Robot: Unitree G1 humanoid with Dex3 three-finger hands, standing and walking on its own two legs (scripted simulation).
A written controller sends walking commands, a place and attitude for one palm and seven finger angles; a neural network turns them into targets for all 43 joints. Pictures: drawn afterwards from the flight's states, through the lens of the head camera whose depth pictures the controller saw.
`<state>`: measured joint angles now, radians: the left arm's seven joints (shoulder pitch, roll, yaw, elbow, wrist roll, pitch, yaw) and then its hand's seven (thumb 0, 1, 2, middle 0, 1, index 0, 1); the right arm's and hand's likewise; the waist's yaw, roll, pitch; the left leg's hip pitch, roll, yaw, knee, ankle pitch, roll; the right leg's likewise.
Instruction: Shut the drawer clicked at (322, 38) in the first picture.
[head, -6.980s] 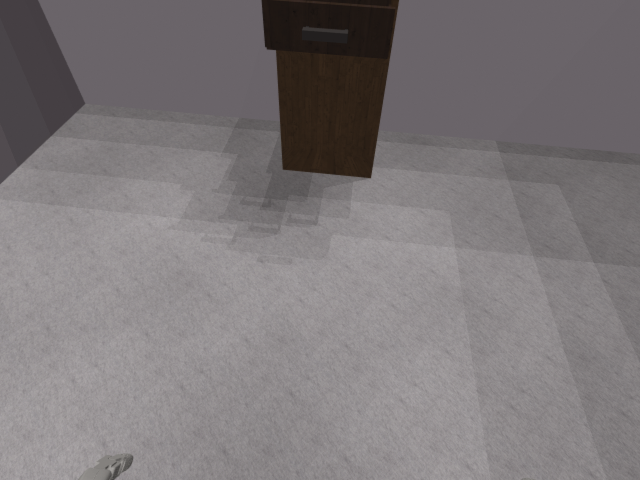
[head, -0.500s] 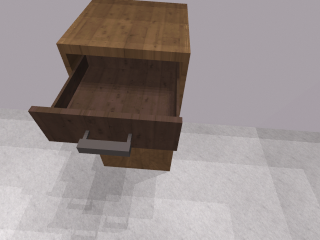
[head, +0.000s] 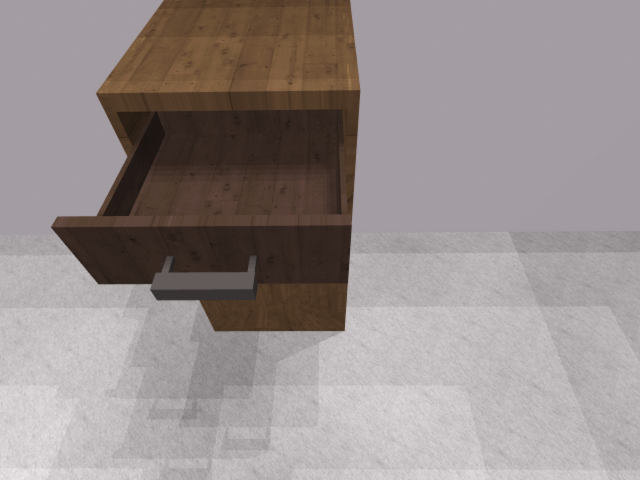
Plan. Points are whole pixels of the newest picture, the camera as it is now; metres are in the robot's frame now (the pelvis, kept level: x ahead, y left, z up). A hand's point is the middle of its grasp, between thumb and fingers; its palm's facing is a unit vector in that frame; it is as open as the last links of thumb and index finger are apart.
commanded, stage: look again from close up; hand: left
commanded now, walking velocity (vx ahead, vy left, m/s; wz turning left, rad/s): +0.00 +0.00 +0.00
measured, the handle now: (208, 273) +0.38 +0.18 +0.02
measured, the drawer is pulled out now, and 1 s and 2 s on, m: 0.27 0.27 0.27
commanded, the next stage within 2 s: shuffle to correct the standing spot in 0.26 s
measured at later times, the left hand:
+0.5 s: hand out of the picture +0.01 +0.14 -0.17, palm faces +0.00 -0.99 -0.17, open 7.4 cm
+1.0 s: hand out of the picture +0.10 +0.15 -0.16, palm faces +0.00 -0.95 -0.31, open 7.4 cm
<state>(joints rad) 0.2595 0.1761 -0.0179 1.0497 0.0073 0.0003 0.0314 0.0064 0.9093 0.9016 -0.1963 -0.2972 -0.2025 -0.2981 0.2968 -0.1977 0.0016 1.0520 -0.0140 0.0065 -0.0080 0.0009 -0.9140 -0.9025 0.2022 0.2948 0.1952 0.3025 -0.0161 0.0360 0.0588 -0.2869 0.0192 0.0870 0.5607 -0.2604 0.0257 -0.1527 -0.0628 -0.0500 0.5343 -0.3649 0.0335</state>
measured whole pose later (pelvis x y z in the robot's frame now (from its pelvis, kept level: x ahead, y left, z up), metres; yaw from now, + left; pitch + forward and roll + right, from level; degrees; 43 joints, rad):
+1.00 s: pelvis +0.04 -0.05 +0.00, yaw -1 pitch +1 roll +2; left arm 0.21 0.19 0.03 0.99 0.02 -0.01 0.04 0.01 0.91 0.90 -0.20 -0.30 -0.20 -0.30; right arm 0.19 -0.18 -0.03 1.03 -0.01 0.01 -0.03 0.00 -0.91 -0.90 0.20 0.30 0.20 0.30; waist 0.00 0.03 0.09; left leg -0.26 0.07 0.10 0.58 -0.35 -0.03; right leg -0.20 -0.03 -0.08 0.59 -0.42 -0.03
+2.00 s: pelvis +0.01 -0.03 +0.00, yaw +0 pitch -1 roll +0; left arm 0.30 0.13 -0.02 1.08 0.01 -0.02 0.04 0.01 0.91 0.90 -0.20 -0.30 -0.20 -0.30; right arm 0.33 -0.14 0.02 1.09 -0.02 -0.01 -0.02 0.01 -0.92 -0.90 0.20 0.29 0.20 0.30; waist -0.01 0.05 0.03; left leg -0.26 -0.01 0.08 0.54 -0.26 0.04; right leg -0.17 -0.03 -0.10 0.52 -0.34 -0.01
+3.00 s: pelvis +0.05 -0.04 +0.00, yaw -1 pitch +1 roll +1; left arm 0.26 0.15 0.01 1.03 0.01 -0.01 0.06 0.01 0.91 0.90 -0.20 -0.30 -0.20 -0.30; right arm 0.21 -0.18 -0.01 1.05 0.00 0.00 -0.03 0.01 -0.93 -0.90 0.20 0.30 0.20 0.30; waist 0.01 0.01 0.07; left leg -0.26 0.00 0.08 0.57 -0.30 0.03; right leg -0.16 -0.03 -0.09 0.53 -0.38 -0.01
